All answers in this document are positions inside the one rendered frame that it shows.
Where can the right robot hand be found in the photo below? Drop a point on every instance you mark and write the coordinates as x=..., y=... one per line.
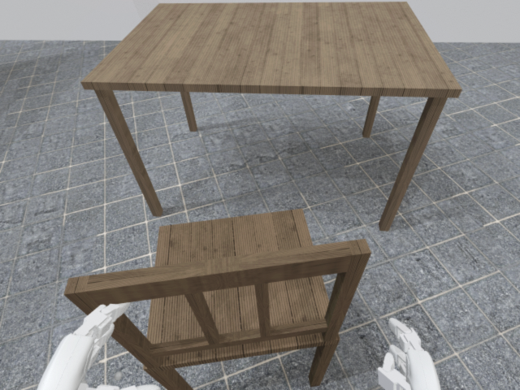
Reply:
x=417, y=370

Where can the chair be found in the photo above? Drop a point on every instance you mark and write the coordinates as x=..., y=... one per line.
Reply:
x=231, y=288

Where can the table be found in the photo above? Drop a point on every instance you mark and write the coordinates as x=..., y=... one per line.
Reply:
x=317, y=48

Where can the left robot hand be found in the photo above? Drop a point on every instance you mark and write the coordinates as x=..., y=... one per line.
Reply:
x=77, y=352

